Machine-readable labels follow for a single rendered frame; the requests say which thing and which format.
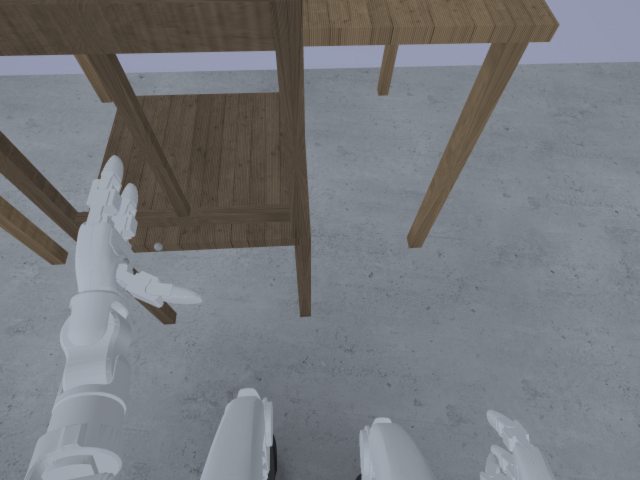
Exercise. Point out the left robot forearm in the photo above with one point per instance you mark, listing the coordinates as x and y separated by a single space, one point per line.
84 436

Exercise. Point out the right robot hand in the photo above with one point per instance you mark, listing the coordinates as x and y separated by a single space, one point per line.
526 463

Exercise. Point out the table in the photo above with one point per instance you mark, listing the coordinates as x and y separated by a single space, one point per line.
508 24

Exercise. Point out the robot right thigh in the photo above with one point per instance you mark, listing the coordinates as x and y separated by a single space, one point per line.
387 452

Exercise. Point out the left robot hand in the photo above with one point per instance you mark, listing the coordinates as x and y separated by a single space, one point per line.
102 243

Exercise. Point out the robot left thigh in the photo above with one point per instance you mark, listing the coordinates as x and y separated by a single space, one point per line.
245 431

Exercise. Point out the robot thigh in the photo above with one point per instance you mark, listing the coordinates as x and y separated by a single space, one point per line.
245 431
387 452

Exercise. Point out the chair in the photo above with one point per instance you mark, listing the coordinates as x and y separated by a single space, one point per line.
213 171

